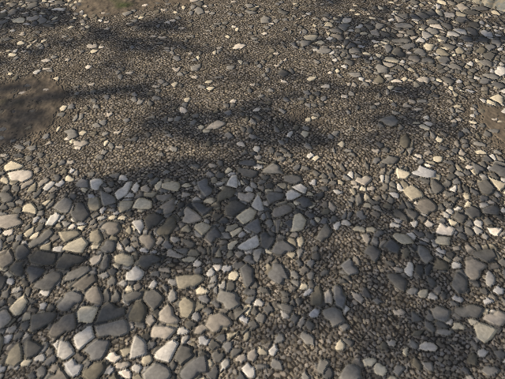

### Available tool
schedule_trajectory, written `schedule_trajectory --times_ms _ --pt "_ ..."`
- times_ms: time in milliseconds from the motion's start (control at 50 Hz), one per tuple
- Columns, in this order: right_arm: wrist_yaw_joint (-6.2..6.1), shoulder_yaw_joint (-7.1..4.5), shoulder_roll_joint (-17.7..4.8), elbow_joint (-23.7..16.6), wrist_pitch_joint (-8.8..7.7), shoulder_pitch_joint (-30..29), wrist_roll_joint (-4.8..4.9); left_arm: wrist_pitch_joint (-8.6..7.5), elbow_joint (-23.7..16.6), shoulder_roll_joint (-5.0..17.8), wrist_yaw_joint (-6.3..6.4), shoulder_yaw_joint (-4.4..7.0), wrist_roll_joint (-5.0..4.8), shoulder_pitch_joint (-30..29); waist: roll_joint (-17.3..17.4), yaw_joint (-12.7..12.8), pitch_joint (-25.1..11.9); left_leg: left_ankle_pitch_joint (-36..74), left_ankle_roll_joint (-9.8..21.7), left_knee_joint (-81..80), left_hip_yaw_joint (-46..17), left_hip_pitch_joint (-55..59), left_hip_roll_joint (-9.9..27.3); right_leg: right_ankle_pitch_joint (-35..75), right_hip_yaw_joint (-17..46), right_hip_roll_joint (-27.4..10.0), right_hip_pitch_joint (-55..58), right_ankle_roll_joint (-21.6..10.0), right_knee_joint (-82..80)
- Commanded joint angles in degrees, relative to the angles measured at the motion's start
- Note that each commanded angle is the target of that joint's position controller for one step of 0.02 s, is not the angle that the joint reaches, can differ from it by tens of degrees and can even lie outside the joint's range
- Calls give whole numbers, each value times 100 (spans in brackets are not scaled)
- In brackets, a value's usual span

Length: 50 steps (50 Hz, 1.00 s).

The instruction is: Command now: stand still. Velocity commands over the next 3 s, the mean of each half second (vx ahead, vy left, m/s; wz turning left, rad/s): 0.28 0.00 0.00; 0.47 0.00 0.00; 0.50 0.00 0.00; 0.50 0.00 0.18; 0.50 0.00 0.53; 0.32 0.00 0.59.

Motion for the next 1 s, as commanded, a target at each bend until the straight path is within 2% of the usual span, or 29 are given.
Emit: schedule_trajectory --times_ms 20,40,80,120,140,180,220,260,280,300,320,340,360,400,440,480,540,660,720,740,760,780,800,820,840,860,880,920,1000 --pt "-23 -98 -606 -108 -58 121 -2 -55 -129 648 21 104 -3 -22 -73 14 -40 743 57 -328 -24 -172 44 917 395 -397 -112 -93 -566" --pt "-27 -86 -545 -39 -55 240 7 -46 -62 644 30 104 -10 65 -126 20 -161 219 71 -263 91 -158 -54 227 382 -358 -72 -122 -632" --pt "-40 -88 -504 -66 -63 192 63 -24 -21 845 45 177 -80 170 -372 113 77 -1108 185 253 349 -606 -306 -2032 680 -464 -338 -375 -868" --pt "-10 -56 -370 -236 -177 -14 81 -98 6 1050 25 244 -113 451 -878 247 423 -1347 278 1106 450 -1335 -359 -3409 1808 -1216 -457 -839 -1518" --pt "31 -35 -284 -294 -260 -71 112 -161 25 1156 15 286 -125 548 -1080 277 537 -1176 356 1581 292 -1441 -226 -3548 2466 -1633 -605 -1113 -1799" --pt "128 -75 -369 -326 -408 -29 181 -292 -69 1082 4 285 -121 398 -972 167 630 -1376 558 2056 -24 -1796 51 -3071 2839 -1956 -542 -1302 -1905" --pt "209 -90 -373 -287 -523 176 207 -342 -234 1024 -14 271 -214 22 -791 -83 519 -1266 735 1164 16 -1348 165 -2342 2263 -1765 -577 -1070 -1720" --pt "239 -157 -328 143 -555 1005 132 -291 -369 924 -34 242 -242 -348 -486 -468 233 33 655 -29 458 461 -255 -1490 1143 -1006 -1406 -691 -1003" --pt "249 -206 -427 321 -539 1570 86 -307 -409 668 -51 166 -183 -364 51 -613 -16 -90 660 -256 -162 1208 86 -1029 613 -619 -1879 -467 26" --pt "242 -308 -921 363 -542 2178 91 -366 -534 284 -68 58 -130 -392 1446 -723 -234 -1161 1134 -1267 -2253 1786 1320 -1042 -254 34 -2767 -56 1911" --pt "303 -307 -1129 356 -612 2194 31 -460 -667 492 -64 125 -199 -450 1606 -611 64 -1822 1746 -1807 -3837 1498 2098 -1763 37 61 -3497 -50 3058" --pt "310 -208 -813 204 -690 1704 43 -529 -630 627 -94 149 -288 -374 887 -344 495 -2015 1761 -1837 -3628 1264 2091 -1308 362 -334 -3873 -143 3656" --pt "325 -161 -637 75 -736 1402 66 -574 -542 667 -131 159 -299 -233 633 -204 599 -1703 1548 -1822 -2992 1232 1810 -685 326 -555 -3984 -205 3772" --pt "373 -113 -551 -55 -737 1177 62 -622 -512 763 -149 226 -180 -363 434 -142 499 -219 1205 -1846 -2005 1288 1433 144 168 -821 -3888 -191 3428" --pt "347 -45 -355 2 -667 1476 15 -604 -530 596 -208 223 -127 -506 571 -210 292 1291 1087 -1789 -1236 1313 1109 554 -84 -845 -3588 -63 3092" --pt "273 -43 -424 28 -599 1702 -1 -559 -652 403 -237 179 -114 -806 522 -275 261 2190 1127 -1777 -852 1292 997 827 -262 -803 -3581 93 2693" --pt "180 -52 -572 -53 -538 1725 -13 -546 -955 221 -264 82 -139 -1534 440 -394 426 2297 1084 -1968 -496 813 836 1421 -454 -639 -3149 208 1508" --pt "153 -135 -674 49 -497 2007 83 -604 -1347 334 -406 31 -205 -2258 521 -380 669 2680 1118 -1915 -314 1233 1165 1682 -482 -488 -2773 -50 355" --pt "142 -232 -870 -46 -420 1766 53 -643 -1287 710 -423 194 -192 -1651 759 135 18 5218 975 -923 -192 1697 1292 1240 -634 -152 -1718 -351 269" --pt "144 -241 -880 -93 -363 1650 24 -633 -1048 925 -385 321 -205 -804 822 568 -520 5981 875 18 -58 1596 1162 1259 -737 15 -691 -517 211" --pt "158 -217 -852 -196 -348 1519 -11 -596 -744 1155 -320 445 -199 254 788 1034 -1133 5585 724 1246 -9 721 969 1395 -423 -260 927 -740 296" --pt "233 -56 -291 -341 -422 1973 -65 -562 -555 1660 -264 572 -32 1250 -299 954 -2157 3001 420 3435 138 -1500 247 772 1791 -1791 3378 -1527 387" --pt "284 58 73 -219 -574 2182 62 -515 -439 1379 -276 479 -55 1404 -1234 823 -2861 -1499 297 5057 -403 -2578 -575 -133 4111 -2676 3909 -2075 -744" --pt "303 -107 -495 -412 -716 1574 241 -538 -464 1017 -296 357 -121 835 -917 809 -1827 -1420 469 5560 -774 -3178 -210 -500 3632 -2366 3022 -1749 -1088" --pt "289 -160 -684 -610 -786 1031 359 -569 -586 793 -293 285 -109 269 -637 603 -1005 -944 563 5448 -567 -3270 101 -192 2678 -2172 1976 -1525 -1270" --pt "240 -185 -638 -655 -789 794 326 -631 -621 617 -335 220 -60 -138 -172 356 -503 -506 561 5039 -431 -3036 364 406 2006 -1935 980 -1374 -1500" --pt "194 -248 -615 -639 -725 824 232 -685 -625 445 -358 168 -3 -332 -179 128 -364 -246 553 4674 -433 -2645 564 778 1501 -1697 379 -1227 -1653" --pt "173 -225 -287 -618 -574 1085 175 -703 -525 427 -381 149 4 -332 -351 -116 -247 -160 488 4305 -400 -2183 692 880 1066 -1505 -310 -1223 -1950" --pt "142 -258 -385 -1008 -488 290 69 -724 -326 823 -229 217 1 88 -302 -60 118 679 216 3150 -263 -2791 844 1105 658 -1469 -553 -1318 -2294"
Next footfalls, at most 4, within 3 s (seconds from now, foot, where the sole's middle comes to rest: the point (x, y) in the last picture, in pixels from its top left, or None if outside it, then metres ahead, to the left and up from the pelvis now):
0.76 right None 0.42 -0.07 -0.78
1.28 left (200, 311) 0.71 0.18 -0.78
1.84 right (276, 224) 1.02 -0.05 -0.78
2.38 left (187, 177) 1.24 0.26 -0.78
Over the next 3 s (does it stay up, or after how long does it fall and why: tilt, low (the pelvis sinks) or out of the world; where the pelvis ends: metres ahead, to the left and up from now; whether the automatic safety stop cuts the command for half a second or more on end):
stays up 1.40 0.22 -0.01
